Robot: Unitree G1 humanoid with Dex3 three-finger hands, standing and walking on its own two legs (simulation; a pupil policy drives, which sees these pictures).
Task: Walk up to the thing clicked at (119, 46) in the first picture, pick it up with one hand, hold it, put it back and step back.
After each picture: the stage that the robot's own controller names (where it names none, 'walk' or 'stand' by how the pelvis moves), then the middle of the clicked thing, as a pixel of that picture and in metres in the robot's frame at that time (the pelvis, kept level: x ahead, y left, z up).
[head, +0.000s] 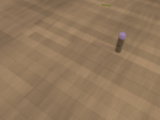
stand; (120, 42) +1.31 -0.38 -0.65
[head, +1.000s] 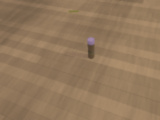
walk; (91, 48) +1.22 +0.04 -0.62
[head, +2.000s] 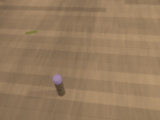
walk; (59, 85) +0.73 +0.27 -0.64
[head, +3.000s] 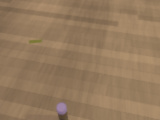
walk; (62, 114) +0.48 +0.19 -0.64
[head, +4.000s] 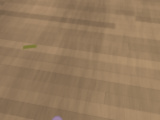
stand; out of the picture +0.38 +0.18 -0.65
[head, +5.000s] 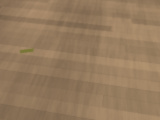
stand; out of the picture +0.37 +0.20 -0.65
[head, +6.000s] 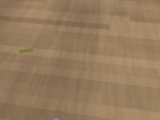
stand; out of the picture +0.38 +0.20 -0.66
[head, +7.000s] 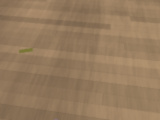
stand; out of the picture +0.37 +0.20 -0.66
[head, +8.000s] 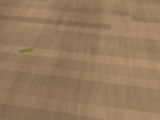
stand; out of the picture +0.37 +0.20 -0.66
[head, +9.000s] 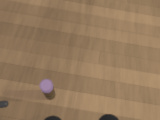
go down; (48, 90) +0.42 +0.18 -0.50
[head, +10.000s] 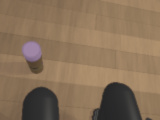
go down; (34, 60) +0.47 +0.19 -0.28
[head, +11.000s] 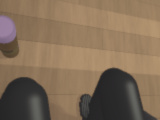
close in; (7, 41) +0.47 +0.21 -0.21
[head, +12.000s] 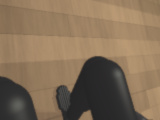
close; out of the picture +0.46 +0.24 -0.17
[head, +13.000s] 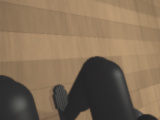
lift; out of the picture +0.45 +0.25 -0.17
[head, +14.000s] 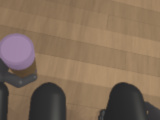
lift; (23, 64) +0.35 +0.21 -0.02
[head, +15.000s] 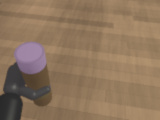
hold; (37, 79) +0.32 +0.16 +0.09
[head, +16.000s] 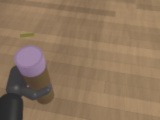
hold; (38, 80) +0.33 +0.16 +0.05
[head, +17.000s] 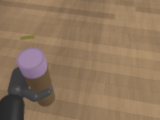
crouch; (40, 82) +0.33 +0.16 +0.05
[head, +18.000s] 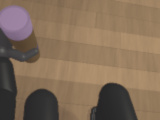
crouch; (24, 41) +0.46 +0.17 -0.04
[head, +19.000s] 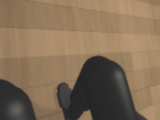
lower; out of the picture +0.46 +0.25 -0.17
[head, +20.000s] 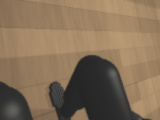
lower; out of the picture +0.47 +0.26 -0.18
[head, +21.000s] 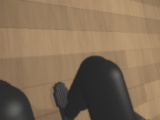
lower; out of the picture +0.47 +0.26 -0.17
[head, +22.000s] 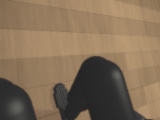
lower; out of the picture +0.46 +0.26 -0.17
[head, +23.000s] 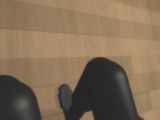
loosen; out of the picture +0.44 +0.23 -0.16
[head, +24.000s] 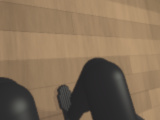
withdraw; out of the picture +0.45 +0.23 -0.18
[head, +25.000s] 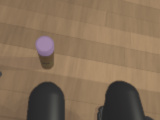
walk; (46, 55) +0.48 +0.17 -0.27
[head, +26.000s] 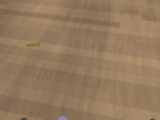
stand; out of the picture +0.39 +0.14 -0.59
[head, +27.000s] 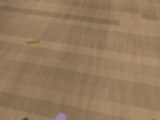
stand; out of the picture +0.40 +0.15 -0.60
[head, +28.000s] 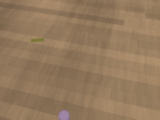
stand; out of the picture +0.41 +0.15 -0.61
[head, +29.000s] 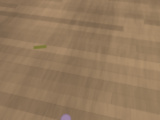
walk; out of the picture +0.42 +0.15 -0.65
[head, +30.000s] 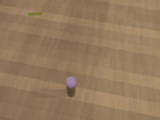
walk; (71, 87) +0.56 +0.08 -0.63
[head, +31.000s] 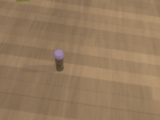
walk; (59, 61) +0.78 +0.18 -0.64
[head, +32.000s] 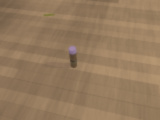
stand; (73, 57) +1.05 +0.17 -0.63
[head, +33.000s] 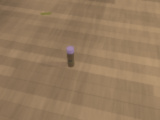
stand; (70, 57) +1.06 +0.16 -0.66
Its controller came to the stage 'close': yes
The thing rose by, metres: 0.69
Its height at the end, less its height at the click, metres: +0.00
